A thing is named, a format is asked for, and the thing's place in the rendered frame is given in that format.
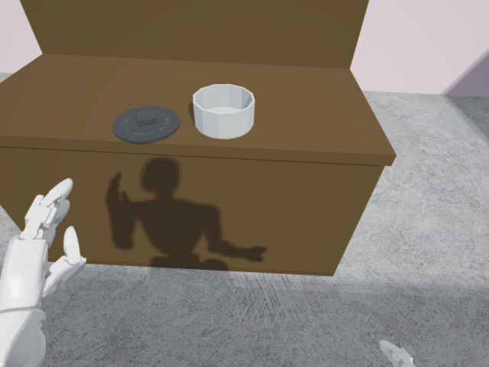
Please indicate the robot right hand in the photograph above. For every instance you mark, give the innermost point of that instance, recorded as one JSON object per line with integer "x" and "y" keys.
{"x": 398, "y": 356}

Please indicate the table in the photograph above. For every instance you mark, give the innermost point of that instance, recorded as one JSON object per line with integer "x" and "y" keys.
{"x": 285, "y": 198}

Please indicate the left robot forearm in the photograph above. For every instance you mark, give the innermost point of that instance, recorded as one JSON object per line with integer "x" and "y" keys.
{"x": 22, "y": 343}

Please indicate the robot left hand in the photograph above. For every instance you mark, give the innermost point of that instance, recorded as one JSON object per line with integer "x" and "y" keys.
{"x": 22, "y": 282}

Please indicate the knob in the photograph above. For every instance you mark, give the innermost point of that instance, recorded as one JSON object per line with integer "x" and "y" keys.
{"x": 145, "y": 117}

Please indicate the lid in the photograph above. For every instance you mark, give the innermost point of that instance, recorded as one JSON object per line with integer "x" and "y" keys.
{"x": 126, "y": 127}

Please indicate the pot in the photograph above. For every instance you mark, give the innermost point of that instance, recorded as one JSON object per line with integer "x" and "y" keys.
{"x": 223, "y": 111}

